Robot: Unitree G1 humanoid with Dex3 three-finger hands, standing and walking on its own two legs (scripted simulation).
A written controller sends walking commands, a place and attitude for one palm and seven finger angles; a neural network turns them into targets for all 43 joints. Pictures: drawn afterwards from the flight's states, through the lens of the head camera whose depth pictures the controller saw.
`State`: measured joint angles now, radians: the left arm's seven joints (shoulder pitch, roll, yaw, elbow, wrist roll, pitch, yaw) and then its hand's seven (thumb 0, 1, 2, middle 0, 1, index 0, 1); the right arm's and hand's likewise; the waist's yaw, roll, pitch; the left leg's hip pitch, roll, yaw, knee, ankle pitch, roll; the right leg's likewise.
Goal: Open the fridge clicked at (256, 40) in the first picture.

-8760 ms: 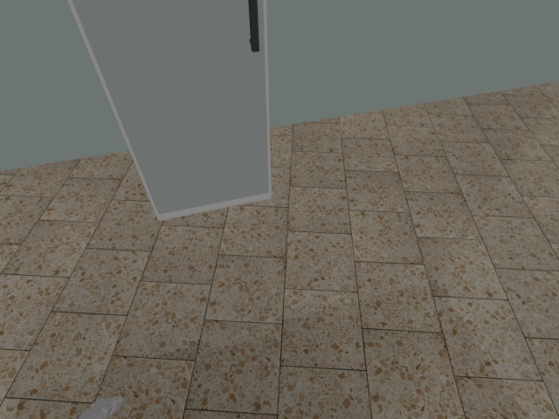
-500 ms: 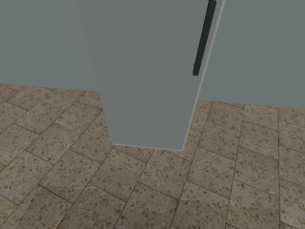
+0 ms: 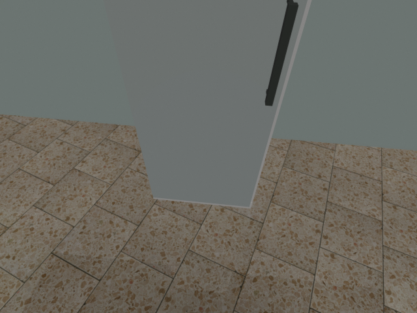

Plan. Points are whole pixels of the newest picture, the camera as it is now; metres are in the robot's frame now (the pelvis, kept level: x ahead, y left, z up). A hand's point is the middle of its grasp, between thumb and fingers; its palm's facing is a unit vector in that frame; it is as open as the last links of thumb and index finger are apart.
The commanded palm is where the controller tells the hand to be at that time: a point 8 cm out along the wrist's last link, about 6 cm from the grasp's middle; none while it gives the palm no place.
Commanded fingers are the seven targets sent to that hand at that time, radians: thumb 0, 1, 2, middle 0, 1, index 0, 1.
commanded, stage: shuffle to correct the standing spot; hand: right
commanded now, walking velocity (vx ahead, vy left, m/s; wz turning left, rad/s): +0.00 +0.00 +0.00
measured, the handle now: (278, 57) +0.72 -0.14 +0.15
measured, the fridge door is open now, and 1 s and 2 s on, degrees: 0 0 0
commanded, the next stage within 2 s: come to a stop and stand still in 0.90 s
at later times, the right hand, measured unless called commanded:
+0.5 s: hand out of the picture +0.00 -0.13 -0.18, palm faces +0.12 +0.98 -0.18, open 7.4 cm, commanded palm none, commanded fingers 0.00 -0.90 -0.90 0.20 0.30 0.20 0.30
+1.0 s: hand (290, 260) +0.30 -0.19 -0.17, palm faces +0.00 +0.97 -0.23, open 7.3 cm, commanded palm none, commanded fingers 0.00 -0.90 -0.90 0.20 0.30 0.20 0.30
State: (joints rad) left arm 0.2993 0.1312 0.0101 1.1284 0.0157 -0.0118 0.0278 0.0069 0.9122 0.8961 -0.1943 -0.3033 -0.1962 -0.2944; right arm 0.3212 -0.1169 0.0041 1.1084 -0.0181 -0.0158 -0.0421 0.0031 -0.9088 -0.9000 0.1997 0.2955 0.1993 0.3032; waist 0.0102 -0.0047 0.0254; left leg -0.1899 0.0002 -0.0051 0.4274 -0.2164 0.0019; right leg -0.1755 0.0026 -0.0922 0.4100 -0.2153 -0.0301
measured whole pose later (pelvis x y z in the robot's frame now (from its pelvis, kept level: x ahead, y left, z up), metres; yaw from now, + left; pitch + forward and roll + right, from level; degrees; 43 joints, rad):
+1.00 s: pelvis +0.23 +0.01 -0.01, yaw +1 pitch +0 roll -1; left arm 0.30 0.15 0.05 1.08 0.04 -0.03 0.02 -0.01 0.94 0.90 -0.20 -0.30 -0.20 -0.29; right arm 0.22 -0.19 -0.07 1.01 -0.04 -0.02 -0.01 0.02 -0.94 -0.90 0.20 0.29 0.20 0.30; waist 0.02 0.01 0.03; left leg -0.42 0.09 0.09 0.70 -0.28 -0.03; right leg -0.19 -0.04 -0.13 0.48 -0.29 0.00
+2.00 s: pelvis +0.22 +0.01 +0.00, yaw +1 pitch +0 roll -1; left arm 0.32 0.18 0.06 1.09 0.03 0.06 0.01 0.01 0.92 0.90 -0.20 -0.30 -0.20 -0.29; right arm 0.34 -0.15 -0.03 1.06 -0.03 0.03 -0.02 0.00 -0.91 -0.90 0.20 0.30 0.20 0.30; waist 0.01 0.01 -0.03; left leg -0.11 0.03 0.07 0.40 -0.30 0.02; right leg -0.39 -0.01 -0.11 0.56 -0.30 0.01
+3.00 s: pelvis +0.24 -0.06 -0.01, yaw +1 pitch -1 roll +0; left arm 0.28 0.17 0.01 1.07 0.02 -0.01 0.02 0.01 0.92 0.90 -0.20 -0.30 -0.20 -0.29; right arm 0.23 -0.18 0.01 1.07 -0.02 -0.02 -0.06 0.00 -0.91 -0.90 0.20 0.30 0.20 0.30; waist 0.02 -0.02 0.05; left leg -0.16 0.09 0.08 0.53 -0.34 -0.05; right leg -0.24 -0.02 -0.14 0.55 -0.29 -0.04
